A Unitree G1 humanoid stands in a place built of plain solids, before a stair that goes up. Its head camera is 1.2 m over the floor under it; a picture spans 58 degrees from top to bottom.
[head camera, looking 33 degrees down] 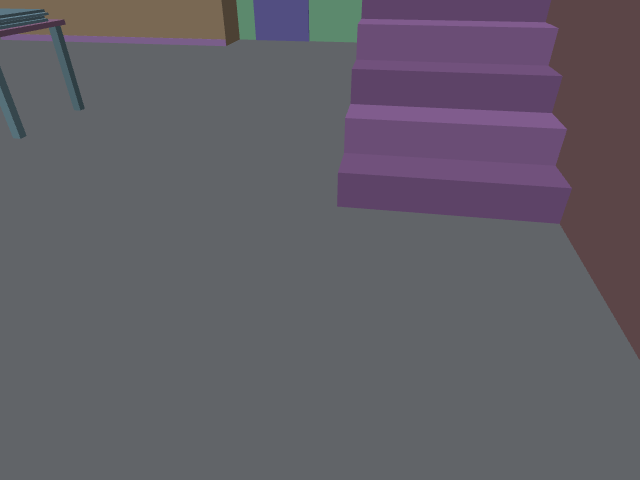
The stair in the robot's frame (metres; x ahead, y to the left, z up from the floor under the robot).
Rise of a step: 0.21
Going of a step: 0.29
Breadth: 1.21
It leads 9 degrees to the right of straight ahead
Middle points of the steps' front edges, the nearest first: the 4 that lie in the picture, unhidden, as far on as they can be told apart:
2.10 -0.69 0.21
2.39 -0.74 0.43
2.68 -0.79 0.64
2.97 -0.84 0.85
